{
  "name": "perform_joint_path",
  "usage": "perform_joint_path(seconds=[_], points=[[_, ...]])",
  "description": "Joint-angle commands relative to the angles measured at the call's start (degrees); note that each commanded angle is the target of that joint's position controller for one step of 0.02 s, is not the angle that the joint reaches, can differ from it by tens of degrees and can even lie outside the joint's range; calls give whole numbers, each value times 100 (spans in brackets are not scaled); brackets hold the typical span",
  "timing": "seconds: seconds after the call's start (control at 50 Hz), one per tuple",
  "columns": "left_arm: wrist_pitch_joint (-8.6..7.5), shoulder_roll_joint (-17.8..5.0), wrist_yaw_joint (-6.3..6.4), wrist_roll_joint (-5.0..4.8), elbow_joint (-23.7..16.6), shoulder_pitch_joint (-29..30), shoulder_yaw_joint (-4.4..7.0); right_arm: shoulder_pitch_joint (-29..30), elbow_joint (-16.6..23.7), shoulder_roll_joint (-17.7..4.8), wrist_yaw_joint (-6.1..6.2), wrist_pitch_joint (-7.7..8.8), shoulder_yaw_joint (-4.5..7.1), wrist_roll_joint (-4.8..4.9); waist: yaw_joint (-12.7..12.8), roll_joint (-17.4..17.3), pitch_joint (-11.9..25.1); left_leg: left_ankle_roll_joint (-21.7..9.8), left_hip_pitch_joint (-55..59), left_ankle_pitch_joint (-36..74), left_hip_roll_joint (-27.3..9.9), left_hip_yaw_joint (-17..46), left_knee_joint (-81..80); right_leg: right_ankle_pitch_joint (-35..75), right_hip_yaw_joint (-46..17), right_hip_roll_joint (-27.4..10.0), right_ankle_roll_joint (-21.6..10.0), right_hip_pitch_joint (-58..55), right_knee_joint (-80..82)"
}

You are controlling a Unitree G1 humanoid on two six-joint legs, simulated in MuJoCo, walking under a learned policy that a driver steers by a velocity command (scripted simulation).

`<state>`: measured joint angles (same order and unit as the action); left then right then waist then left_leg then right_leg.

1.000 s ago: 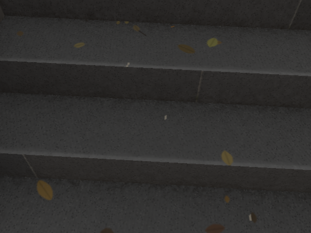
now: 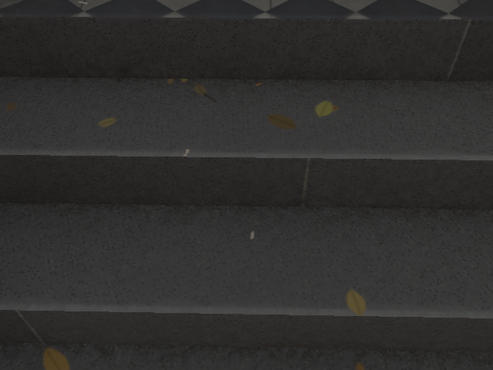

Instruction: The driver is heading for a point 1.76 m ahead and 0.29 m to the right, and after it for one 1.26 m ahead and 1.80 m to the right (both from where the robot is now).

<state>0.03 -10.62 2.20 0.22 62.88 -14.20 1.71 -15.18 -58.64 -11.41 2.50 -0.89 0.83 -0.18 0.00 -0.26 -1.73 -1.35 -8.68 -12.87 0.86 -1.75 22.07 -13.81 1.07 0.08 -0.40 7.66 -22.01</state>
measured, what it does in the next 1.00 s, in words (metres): stands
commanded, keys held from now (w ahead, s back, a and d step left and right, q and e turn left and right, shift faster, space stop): no key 1.00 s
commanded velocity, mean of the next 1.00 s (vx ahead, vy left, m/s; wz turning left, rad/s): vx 0.00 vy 0.00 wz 0.00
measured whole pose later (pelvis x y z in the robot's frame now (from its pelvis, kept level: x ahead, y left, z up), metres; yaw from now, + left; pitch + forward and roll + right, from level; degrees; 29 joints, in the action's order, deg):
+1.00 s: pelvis -0.01 +0.02 +0.00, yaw +0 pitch +0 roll +0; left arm 0.6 -10.1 3.3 -0.1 62.0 -19.7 1.7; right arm -17.9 -58.4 -10.2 1.7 0.0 0.7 0.0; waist 0.4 0.3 -1.8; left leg -3.3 -9.9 -12.3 2.8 -2.2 22.2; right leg -13.6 0.3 -1.9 1.6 9.2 -22.8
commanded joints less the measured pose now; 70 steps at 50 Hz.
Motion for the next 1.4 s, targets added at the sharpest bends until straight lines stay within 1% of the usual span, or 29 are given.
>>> perform_joint_path(seconds=[0.02,0.22,0.36,0.58,0.92,1.24,1.26,1.28,1.3,1.32,1.34,1.36,1.38,1.4], points=[[-5,-541,34,3,-81,-371,89,-298,113,-518,5,50,97,1,20,56,-78,-43,-25,1052,-381,363,-299,966,-319,-339,-18,152,356],[22,-527,46,-5,-81,-535,81,-443,28,-480,-16,80,100,4,15,29,-155,-40,-88,822,-372,372,-340,665,-314,-324,-1,272,382],[18,-502,51,-9,-100,-672,75,-527,0,-453,-14,71,94,8,18,39,-173,-69,-106,790,-364,387,-348,586,-305,-329,18,331,365],[42,-487,95,-18,-131,-870,73,-623,1,-416,-39,114,85,13,35,33,-200,-109,-137,799,-355,413,-377,514,-294,-339,47,364,341],[39,-464,122,-31,-133,-1057,81,-681,116,-403,-64,119,78,18,43,38,-203,-181,-108,970,-353,476,-398,500,-288,-381,120,394,275],[27,-458,132,-48,-59,-1157,114,-701,275,-412,-73,102,77,13,47,36,-215,-224,-79,1078,-373,573,-470,404,-293,-436,204,422,207],[36,-409,141,-48,-26,-1212,105,-732,267,-388,-58,95,69,7,48,0,-126,-244,-63,566,-366,601,-570,140,-230,-388,200,388,188],[46,-395,158,-61,-31,-1192,108,-693,297,-420,-36,86,77,20,40,-50,-180,-307,-159,-296,-366,675,-698,-204,-138,-308,178,440,87],[46,-410,183,-85,-78,-1110,121,-655,344,-538,-9,78,118,54,2,-162,-243,-449,-276,-1406,-405,825,-835,-705,36,-164,130,582,-217],[24,-388,207,-101,-153,-1038,122,-649,400,-684,11,79,168,80,-34,-378,-326,-651,-365,-2455,-599,1159,-1029,-1158,198,-41,68,879,-651],[-23,-361,212,-96,-228,-964,111,-707,455,-722,28,99,191,76,-83,-564,-418,-872,-395,-3127,-955,1663,-1293,-1313,232,-35,15,1239,-1131],[-88,-295,202,-91,-285,-898,87,-846,470,-802,44,127,234,73,-159,-748,-434,-1157,-422,-3315,-1376,2238,-1493,-1267,142,-158,-31,1435,-1801],[-162,-312,169,-118,-324,-856,91,-1006,474,-917,78,162,293,73,-234,-797,-455,-1447,-349,-3180,-1747,2688,-1669,-1378,33,-281,-53,1792,-2600],[-217,-393,122,-179,-378,-742,123,-1178,444,-997,104,207,340,45,-315,-718,-537,-1683,-107,-2871,-2046,3033,-1774,-1821,-131,-383,-33,2415,-3607]])
Velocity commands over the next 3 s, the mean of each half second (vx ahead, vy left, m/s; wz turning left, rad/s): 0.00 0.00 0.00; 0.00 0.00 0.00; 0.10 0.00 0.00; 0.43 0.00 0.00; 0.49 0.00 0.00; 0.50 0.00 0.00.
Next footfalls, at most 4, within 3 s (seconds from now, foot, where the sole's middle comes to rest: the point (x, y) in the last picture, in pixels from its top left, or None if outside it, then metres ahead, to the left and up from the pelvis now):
1.84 right None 0.33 -0.28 -0.61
2.48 left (341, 263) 0.63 -0.18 -0.44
2.94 right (432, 119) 0.92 -0.41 -0.27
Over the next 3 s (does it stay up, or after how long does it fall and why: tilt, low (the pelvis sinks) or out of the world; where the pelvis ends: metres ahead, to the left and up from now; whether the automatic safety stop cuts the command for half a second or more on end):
stays up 0.76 -0.32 0.39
